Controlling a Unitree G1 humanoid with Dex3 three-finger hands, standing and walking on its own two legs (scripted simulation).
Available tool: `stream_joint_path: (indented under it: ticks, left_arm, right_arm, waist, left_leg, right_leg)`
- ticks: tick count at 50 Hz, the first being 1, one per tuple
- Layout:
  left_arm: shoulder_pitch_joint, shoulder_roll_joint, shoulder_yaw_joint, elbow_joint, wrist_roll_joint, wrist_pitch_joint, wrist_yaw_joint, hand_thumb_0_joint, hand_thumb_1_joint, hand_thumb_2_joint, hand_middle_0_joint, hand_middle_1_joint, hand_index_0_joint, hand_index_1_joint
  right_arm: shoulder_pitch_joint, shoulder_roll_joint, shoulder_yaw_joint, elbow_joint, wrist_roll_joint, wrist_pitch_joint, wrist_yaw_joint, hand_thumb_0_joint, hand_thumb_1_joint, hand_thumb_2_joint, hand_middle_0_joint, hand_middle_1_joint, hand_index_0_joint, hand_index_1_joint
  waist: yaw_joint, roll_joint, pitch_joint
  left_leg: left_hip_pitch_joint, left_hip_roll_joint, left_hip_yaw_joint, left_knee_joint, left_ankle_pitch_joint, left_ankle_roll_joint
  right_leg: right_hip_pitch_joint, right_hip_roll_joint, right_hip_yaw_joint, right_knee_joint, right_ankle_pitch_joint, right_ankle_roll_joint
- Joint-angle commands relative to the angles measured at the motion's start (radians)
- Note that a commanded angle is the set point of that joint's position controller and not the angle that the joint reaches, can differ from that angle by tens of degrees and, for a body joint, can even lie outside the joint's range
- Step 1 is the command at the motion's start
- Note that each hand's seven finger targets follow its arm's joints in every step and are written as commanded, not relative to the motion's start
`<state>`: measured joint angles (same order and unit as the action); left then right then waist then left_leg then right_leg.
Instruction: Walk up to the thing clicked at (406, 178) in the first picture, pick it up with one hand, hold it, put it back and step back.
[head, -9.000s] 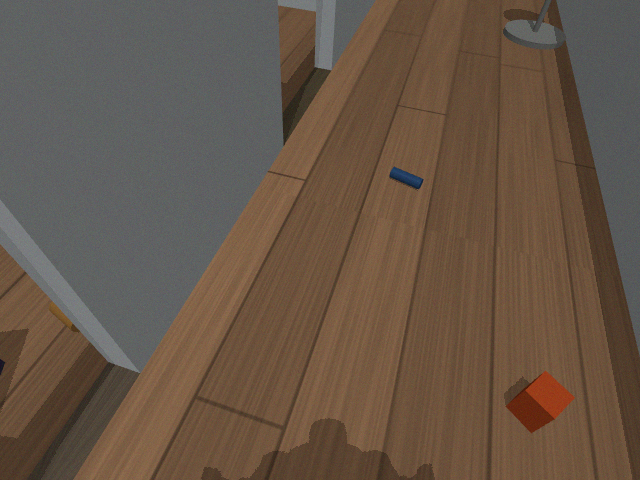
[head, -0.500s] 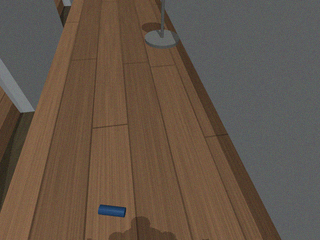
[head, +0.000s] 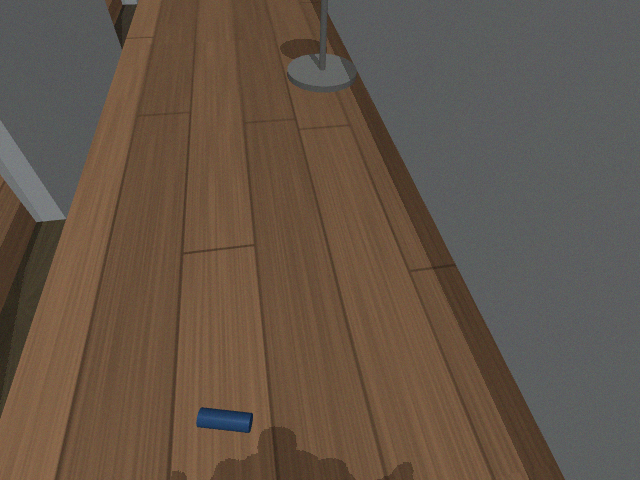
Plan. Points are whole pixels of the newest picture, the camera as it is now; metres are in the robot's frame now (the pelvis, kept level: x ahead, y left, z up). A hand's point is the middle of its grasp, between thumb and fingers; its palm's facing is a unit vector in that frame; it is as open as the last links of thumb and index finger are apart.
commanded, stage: walk up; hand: left
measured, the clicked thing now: (225, 419) +0.41 +0.26 -0.75
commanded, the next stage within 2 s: stand in 0.62 s
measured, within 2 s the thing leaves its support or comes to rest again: neither
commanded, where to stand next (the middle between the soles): +0.02 +0.02 m, yaw +1 degrees
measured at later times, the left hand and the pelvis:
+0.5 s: hand out of the picture +0.07 +0.26 -0.15, palm faces -0.02 -0.92 -0.40, open 7.4 cm; pelvis +0.00 -0.01 +0.00, yaw +0 degrees
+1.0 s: hand out of the picture +0.07 +0.23 -0.15, palm faces -0.04 -0.94 -0.33, open 7.4 cm; pelvis -0.01 -0.02 +0.01, yaw +0 degrees
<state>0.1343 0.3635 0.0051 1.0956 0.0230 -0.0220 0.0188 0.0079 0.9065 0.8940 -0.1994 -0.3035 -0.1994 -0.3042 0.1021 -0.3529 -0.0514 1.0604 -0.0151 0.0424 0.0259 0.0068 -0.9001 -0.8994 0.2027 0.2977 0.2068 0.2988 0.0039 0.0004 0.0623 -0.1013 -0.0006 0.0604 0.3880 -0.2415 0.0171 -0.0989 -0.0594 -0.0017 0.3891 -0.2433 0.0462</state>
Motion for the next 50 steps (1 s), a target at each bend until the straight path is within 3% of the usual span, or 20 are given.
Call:
stream_joint_path:
  ticks: [1,7,16,30,31,36,41,43,50]
  left_arm:
    - [-0.035,0.231,0.047,-0.061,-0.002,-0.020,0.022,0.000,0.900,0.900,-0.200,-0.300,-0.200,-0.300]
    - [-0.032,0.234,0.050,-0.062,-0.003,-0.021,0.022,0.000,0.900,0.900,-0.200,-0.300,-0.200,-0.300]
    - [-0.028,0.235,0.051,-0.068,-0.001,-0.019,0.018,0.000,0.900,0.900,-0.200,-0.300,-0.200,-0.300]
    - [-0.030,0.245,0.057,-0.068,0.004,-0.023,0.018,0.000,0.900,0.900,-0.200,-0.300,-0.200,-0.300]
    - [-0.061,0.204,0.037,-0.064,-0.013,-0.013,0.007,0.000,0.900,0.900,-0.200,-0.300,-0.200,-0.300]
    - [-0.051,0.206,0.039,-0.062,-0.013,-0.006,-0.002,0.000,0.900,0.900,-0.200,-0.300,-0.200,-0.300]
    - [-0.040,0.205,0.036,-0.052,-0.010,-0.005,-0.007,0.000,0.900,0.900,-0.200,-0.300,-0.200,-0.300]
    - [-0.046,0.211,0.037,-0.051,-0.008,-0.007,-0.007,0.000,0.900,0.900,-0.200,-0.300,-0.200,-0.300]
    - [-0.049,0.202,0.035,-0.046,-0.009,-0.005,-0.010,0.000,0.900,0.900,-0.200,-0.300,-0.200,-0.300]
  right_arm:
    - [-0.040,-0.226,-0.050,-0.068,-0.002,-0.024,-0.011,0.000,-0.900,-0.900,0.200,0.300,0.200,0.300]
    - [-0.044,-0.220,-0.047,-0.068,0.000,-0.024,-0.011,0.000,-0.900,-0.900,0.200,0.300,0.200,0.300]
    - [-0.046,-0.226,-0.046,-0.069,-0.002,-0.025,-0.009,0.000,-0.900,-0.900,0.200,0.300,0.200,0.300]
    - [-0.030,-0.222,-0.049,-0.066,-0.003,-0.024,-0.007,0.000,-0.900,-0.900,0.200,0.300,0.200,0.300]
    - [-0.040,-0.179,-0.021,-0.056,0.006,-0.042,-0.016,0.000,-0.900,-0.900,0.200,0.300,0.200,0.300]
    - [-0.037,-0.209,-0.016,-0.031,0.005,-0.063,-0.029,0.000,-0.900,-0.900,0.200,0.300,0.200,0.300]
    - [-0.045,-0.214,-0.010,-0.015,0.006,-0.070,-0.032,0.000,-0.900,-0.900,0.200,0.300,0.200,0.300]
    - [-0.040,-0.210,-0.010,-0.014,0.005,-0.072,-0.033,0.000,-0.900,-0.900,0.200,0.300,0.200,0.300]
    - [-0.040,-0.203,-0.006,-0.001,0.004,-0.071,-0.031,0.000,-0.900,-0.900,0.200,0.300,0.200,0.300]
  waist:
    - [-0.006,0.010,-0.089]
    - [-0.002,0.008,-0.090]
    - [0.002,0.010,-0.078]
    - [-0.003,-0.011,-0.060]
    - [-0.018,-0.056,-0.054]
    - [-0.010,-0.004,-0.083]
    - [-0.002,0.029,-0.095]
    - [-0.009,0.014,-0.110]
    - [-0.009,0.006,-0.056]
  left_leg:
    - [0.028,0.122,-0.097,-0.060,0.238,0.038]
    - [0.044,0.120,-0.092,-0.053,0.252,0.032]
    - [0.030,0.124,-0.099,-0.070,0.203,0.040]
    - [0.021,0.107,-0.095,-0.058,0.139,0.029]
    - [0.037,0.138,-0.122,-0.110,0.222,0.018]
    - [0.066,0.148,-0.114,-0.107,0.299,0.007]
    - [0.052,0.147,-0.107,-0.123,0.247,0.000]
    - [0.068,0.147,-0.102,-0.115,0.279,-0.001]
    - [0.033,0.144,-0.106,-0.139,0.159,-0.005]
  right_leg:
    - [0.005,-0.072,0.036,-0.023,0.270,-0.070]
    - [-0.007,-0.075,0.041,-0.027,0.278,-0.073]
    - [-0.018,-0.070,0.041,-0.024,0.236,-0.073]
    - [-0.039,-0.087,0.075,-0.058,0.200,-0.087]
    - [-0.056,-0.076,0.063,-0.073,0.223,-0.070]
    - [-0.006,-0.077,0.059,-0.086,0.258,-0.058]
    - [0.024,-0.082,0.067,-0.106,0.238,-0.062]
    - [0.027,-0.086,0.068,-0.102,0.274,-0.063]
    - [-0.011,-0.080,0.070,-0.134,0.165,-0.063]
